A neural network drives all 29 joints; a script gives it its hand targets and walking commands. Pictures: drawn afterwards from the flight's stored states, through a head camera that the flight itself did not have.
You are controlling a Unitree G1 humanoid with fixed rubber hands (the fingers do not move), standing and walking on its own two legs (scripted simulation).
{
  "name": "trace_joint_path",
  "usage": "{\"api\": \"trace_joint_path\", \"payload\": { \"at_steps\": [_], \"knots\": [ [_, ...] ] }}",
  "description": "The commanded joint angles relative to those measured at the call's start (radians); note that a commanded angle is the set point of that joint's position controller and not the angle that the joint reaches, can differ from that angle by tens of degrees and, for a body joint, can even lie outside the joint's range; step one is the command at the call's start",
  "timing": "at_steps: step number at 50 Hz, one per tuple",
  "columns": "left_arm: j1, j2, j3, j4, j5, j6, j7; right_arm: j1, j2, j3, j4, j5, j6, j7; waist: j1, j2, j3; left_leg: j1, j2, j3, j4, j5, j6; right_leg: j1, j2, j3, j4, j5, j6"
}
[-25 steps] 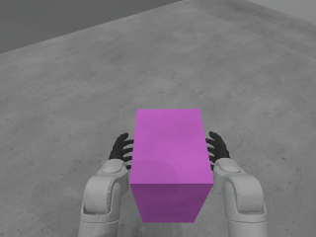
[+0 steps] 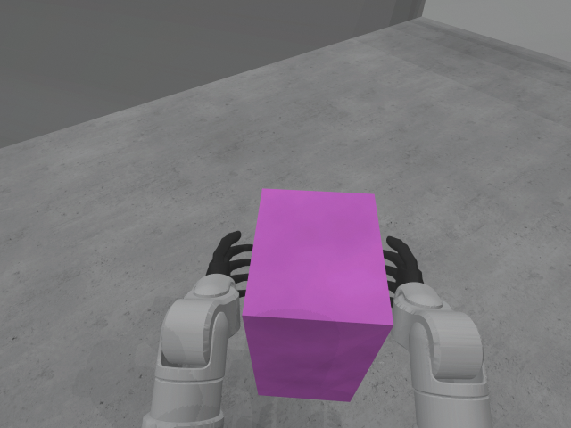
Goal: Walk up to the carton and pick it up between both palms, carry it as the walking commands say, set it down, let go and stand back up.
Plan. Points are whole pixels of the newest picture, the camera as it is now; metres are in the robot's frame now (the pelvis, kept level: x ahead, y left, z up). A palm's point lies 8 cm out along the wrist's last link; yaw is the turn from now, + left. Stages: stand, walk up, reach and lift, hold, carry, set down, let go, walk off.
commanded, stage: carry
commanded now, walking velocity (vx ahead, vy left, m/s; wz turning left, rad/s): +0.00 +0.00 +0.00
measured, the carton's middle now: (310, 305) +0.31 +0.00 +0.02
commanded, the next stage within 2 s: none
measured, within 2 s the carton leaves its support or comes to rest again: neither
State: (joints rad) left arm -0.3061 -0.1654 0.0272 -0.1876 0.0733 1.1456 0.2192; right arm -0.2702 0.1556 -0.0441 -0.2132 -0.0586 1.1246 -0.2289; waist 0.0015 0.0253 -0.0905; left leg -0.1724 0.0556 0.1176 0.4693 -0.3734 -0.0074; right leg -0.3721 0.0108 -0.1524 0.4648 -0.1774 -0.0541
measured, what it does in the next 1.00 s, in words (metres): walks ahead: left foot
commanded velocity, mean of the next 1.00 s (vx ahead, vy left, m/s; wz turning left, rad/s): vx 0.00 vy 0.00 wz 0.00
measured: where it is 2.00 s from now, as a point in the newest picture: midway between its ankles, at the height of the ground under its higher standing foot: outside the picture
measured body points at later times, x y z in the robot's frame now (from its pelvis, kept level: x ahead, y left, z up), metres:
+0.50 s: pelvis +0.08 +0.04 +0.00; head +0.09 +0.04 +0.45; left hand +0.38 +0.15 +0.09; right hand +0.38 -0.09 +0.08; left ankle +0.04 +0.14 -0.74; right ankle +0.07 -0.06 -0.74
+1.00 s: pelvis +0.09 +0.06 +0.00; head +0.07 +0.06 +0.45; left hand +0.39 +0.17 +0.09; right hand +0.39 -0.07 +0.09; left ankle +0.04 +0.14 -0.74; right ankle +0.07 -0.06 -0.74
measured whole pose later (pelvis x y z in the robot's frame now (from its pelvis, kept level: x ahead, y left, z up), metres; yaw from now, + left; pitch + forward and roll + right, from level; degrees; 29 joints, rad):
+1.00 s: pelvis +0.09 +0.06 +0.00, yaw -2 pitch +3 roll -1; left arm -0.26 -0.15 0.01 -0.15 0.08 1.13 0.21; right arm -0.24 0.15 -0.02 -0.16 -0.06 1.12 -0.22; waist 0.02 0.01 -0.14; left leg -0.23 0.00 0.10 0.53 -0.36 0.04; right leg -0.28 -0.05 -0.13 0.53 -0.30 0.00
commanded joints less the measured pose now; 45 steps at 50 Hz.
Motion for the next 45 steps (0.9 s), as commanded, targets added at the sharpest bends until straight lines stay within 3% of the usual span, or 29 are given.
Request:
{"api": "trace_joint_path", "payload": {
  "at_steps": [1, 3, 6, 7, 8, 9, 10, 11, 13, 14, 15, 16, 17, 18, 19, 20, 21, 22, 23, 24, 25, 26, 27, 28, 30, 32, 34, 38, 45],
  "knots": [
    [-0.238, -0.994, -0.420, -0.120, -0.206, -0.045, -0.121, -0.259, 1.007, 0.484, -0.115, 0.267, -0.022, 0.147, 0.001, 0.017, -0.403, 0.097, 0.074, -0.027, 0.063, 0.783, -0.020, 0.298, -0.127, 0.083, 0.088, 0.813, -0.025],
    [-0.227, -0.994, -0.422, -0.125, -0.204, -0.049, -0.120, -0.249, 1.003, 0.493, -0.129, 0.268, -0.027, 0.143, 0.004, -0.028, -0.413, 0.001, 0.043, -0.010, 0.118, 0.685, -0.039, 0.382, -0.148, 0.114, 0.079, 0.935, -0.042],
    [-0.212, -1.005, -0.429, -0.141, -0.203, -0.061, -0.121, -0.237, 1.010, 0.510, -0.151, 0.272, -0.042, 0.138, 0.004, -0.157, -0.373, -0.206, -0.042, 0.016, 0.017, 0.159, -0.060, 0.544, -0.209, 0.170, 0.091, 1.194, -0.077],
    [-0.198, -1.004, -0.432, -0.144, -0.198, -0.065, -0.119, -0.222, 1.008, 0.513, -0.154, 0.271, -0.046, 0.137, 0.002, -0.173, -0.366, -0.213, -0.060, 0.023, -0.064, 0.094, -0.058, 0.564, -0.209, 0.167, 0.107, 1.226, -0.077],
    [-0.176, -1.004, -0.433, -0.143, -0.192, -0.066, -0.117, -0.203, 1.002, 0.511, -0.155, 0.271, -0.048, 0.137, -0.001, -0.163, -0.374, -0.146, -0.059, 0.033, -0.149, 0.213, -0.056, 0.530, -0.191, 0.139, 0.122, 1.174, -0.059],
    [-0.157, -0.996, -0.434, -0.144, -0.188, -0.065, -0.115, -0.187, 0.991, 0.505, -0.155, 0.269, -0.049, 0.138, -0.001, -0.127, -0.375, -0.046, -0.039, 0.030, -0.174, 0.440, -0.054, 0.449, -0.158, 0.103, 0.131, 1.025, -0.027],
    [-0.155, -0.989, -0.436, -0.151, -0.188, -0.066, -0.115, -0.182, 0.982, 0.500, -0.161, 0.272, -0.051, 0.141, -0.003, -0.057, -0.373, 0.090, 0.003, 0.013, -0.138, 0.714, -0.047, 0.318, -0.123, 0.071, 0.140, 0.845, 0.001],
    [-0.161, -0.986, -0.438, -0.159, -0.191, -0.068, -0.115, -0.182, 0.978, 0.499, -0.169, 0.277, -0.052, 0.144, -0.009, 0.030, -0.357, 0.253, 0.050, -0.004, -0.082, 1.015, -0.029, 0.145, -0.072, 0.016, 0.123, 0.591, 0.026],
    [-0.171, -0.979, -0.443, -0.169, -0.202, -0.065, -0.121, -0.203, 0.973, 0.494, -0.185, 0.272, -0.050, 0.149, -0.004, 0.248, -0.288, 0.548, 0.165, -0.093, 0.014, 1.612, 0.042, -0.209, 0.039, -0.083, 0.048, -0.169, 0.055],
    [-0.187, -0.972, -0.446, -0.188, -0.213, -0.068, -0.122, -0.216, 0.970, 0.491, -0.195, 0.269, -0.051, 0.149, -0.008, 0.251, -0.262, 0.577, 0.185, -0.108, 0.028, 1.684, 0.063, -0.246, 0.055, -0.082, -0.001, -0.235, 0.048],
    [-0.204, -0.975, -0.456, -0.200, -0.222, -0.070, -0.125, -0.204, 0.969, 0.488, -0.189, 0.259, -0.054, 0.147, -0.007, 0.220, -0.270, 0.521, 0.172, -0.075, 0.051, 1.635, 0.057, -0.159, 0.058, -0.075, -0.080, -0.164, 0.033],
    [-0.232, -0.988, -0.472, -0.218, -0.230, -0.070, -0.129, -0.186, 0.970, 0.484, -0.186, 0.251, -0.057, 0.146, -0.003, 0.164, -0.306, 0.407, 0.142, -0.016, 0.117, 1.469, 0.038, 0.012, 0.049, -0.078, -0.169, 0.024, 0.020],
    [-0.237, -1.003, -0.485, -0.221, -0.234, -0.070, -0.131, -0.181, 0.966, 0.485, -0.195, 0.249, -0.062, 0.145, 0.011, 0.074, -0.352, 0.223, 0.108, 0.012, 0.224, 1.182, 0.016, 0.241, 0.011, -0.055, -0.228, 0.270, 0.009],
    [-0.219, -1.013, -0.494, -0.213, -0.236, -0.070, -0.132, -0.207, 0.954, 0.497, -0.221, 0.258, -0.066, 0.144, 0.023, -0.030, -0.391, 0.002, 0.059, -0.008, 0.304, 0.756, -0.010, 0.460, -0.077, 0.040, -0.144, 0.638, -0.016],
    [-0.189, -0.994, -0.488, -0.200, -0.232, -0.070, -0.132, -0.222, 0.953, 0.502, -0.220, 0.266, -0.059, 0.142, 0.034, -0.209, -0.388, -0.289, -0.043, -0.033, 0.465, -0.005, -0.034, 0.647, -0.280, 0.235, 0.021, 1.256, -0.117],
    [-0.171, -0.993, -0.488, -0.198, -0.226, -0.069, -0.129, -0.181, 0.957, 0.506, -0.197, 0.270, -0.055, 0.138, 0.009, -0.200, -0.404, -0.313, -0.032, -0.129, 0.444, -0.195, -0.033, 0.616, -0.385, 0.259, 0.071, 1.306, -0.192],
    [-0.130, -0.975, -0.468, -0.154, -0.208, -0.059, -0.130, -0.176, 0.945, 0.503, -0.167, 0.263, -0.044, 0.139, 0.013, -0.160, -0.367, -0.310, -0.015, -0.139, 0.344, -0.224, -0.024, 0.548, -0.380, 0.237, 0.058, 1.152, -0.182],
    [-0.123, -0.977, -0.459, -0.137, -0.203, -0.056, -0.131, -0.183, 0.941, 0.498, -0.160, 0.261, -0.039, 0.140, 0.014, -0.134, -0.322, -0.300, -0.012, -0.113, 0.186, -0.226, -0.018, 0.495, -0.337, 0.192, 0.045, 0.977, -0.146],
    [-0.126, -0.988, -0.453, -0.133, -0.198, -0.058, -0.132, -0.181, 0.950, 0.498, -0.156, 0.253, -0.040, 0.143, 0.006, -0.139, -0.308, -0.208, -0.024, -0.067, 0.040, -0.129, -0.009, 0.410, -0.284, 0.138, 0.034, 0.795, -0.092],
    [-0.139, -0.996, -0.454, -0.139, -0.201, -0.062, -0.130, -0.196, 0.960, 0.500, -0.155, 0.252, -0.043, 0.147, -0.002, -0.147, -0.310, -0.069, -0.033, -0.023, -0.065, 0.112, 0.001, 0.290, -0.235, 0.083, 0.035, 0.611, -0.035],
    [-0.130, -0.996, -0.454, -0.133, -0.199, -0.061, -0.129, -0.214, 0.959, 0.493, -0.152, 0.251, -0.040, 0.152, 0.008, -0.131, -0.298, 0.004, 0.003, -0.061, -0.119, 0.306, 0.028, 0.216, -0.181, 0.057, 0.057, 0.412, 0.017],
    [-0.127, -0.985, -0.450, -0.126, -0.196, -0.059, -0.127, -0.230, 0.956, 0.494, -0.149, 0.258, -0.035, 0.157, 0.018, -0.049, -0.295, 0.048, 0.105, -0.146, -0.108, 0.564, 0.051, 0.152, -0.127, 0.049, 0.086, 0.162, 0.054],
    [-0.182, -0.985, -0.466, -0.169, -0.211, -0.056, -0.137, -0.228, 0.961, 0.476, -0.139, 0.247, -0.042, 0.158, 0.024, 0.077, -0.270, -0.021, 0.186, -0.225, -0.076, 0.724, 0.088, 0.167, -0.073, 0.046, 0.071, -0.067, 0.062],
    [-0.211, -0.994, -0.459, -0.165, -0.213, -0.054, -0.142, -0.259, 0.972, 0.481, -0.137, 0.249, -0.040, 0.158, 0.027, 0.099, -0.241, -0.041, 0.184, -0.213, -0.078, 0.694, 0.098, 0.181, -0.075, 0.054, 0.043, -0.089, 0.061],
    [-0.258, -1.000, -0.471, -0.173, -0.232, -0.058, -0.144, -0.271, 0.974, 0.477, -0.137, 0.245, -0.043, 0.155, 0.022, 0.052, -0.244, -0.036, 0.128, -0.151, -0.058, 0.602, 0.066, 0.215, -0.100, 0.079, 0.027, 0.112, 0.046],
    [-0.249, -1.004, -0.483, -0.178, -0.244, -0.055, -0.143, -0.243, 0.972, 0.466, -0.137, 0.241, -0.041, 0.149, 0.015, 0.031, -0.285, -0.006, 0.104, -0.129, -0.013, 0.650, 0.057, 0.243, -0.124, 0.091, 0.056, 0.310, 0.041],
    [-0.216, -0.990, -0.473, -0.151, -0.238, -0.047, -0.141, -0.215, 0.957, 0.455, -0.121, 0.231, -0.034, 0.145, 0.013, 0.018, -0.318, 0.024, 0.105, -0.124, 0.022, 0.740, 0.053, 0.250, -0.128, 0.086, 0.085, 0.392, 0.038],
    [-0.207, -0.976, -0.448, -0.108, -0.220, -0.039, -0.139, -0.227, 0.948, 0.445, -0.097, 0.226, -0.024, 0.143, 0.013, 0.016, -0.309, 0.024, 0.109, -0.122, 0.035, 0.805, 0.056, 0.233, -0.123, 0.074, 0.097, 0.346, 0.046],
    [-0.234, -0.987, -0.422, -0.067, -0.203, -0.045, -0.141, -0.274, 0.963, 0.443, -0.066, 0.226, -0.029, 0.152, 0.015, -0.007, -0.274, -0.025, 0.098, -0.136, 0.005, 0.621, 0.060, 0.246, -0.129, 0.088, 0.078, 0.295, 0.041]
  ]
}}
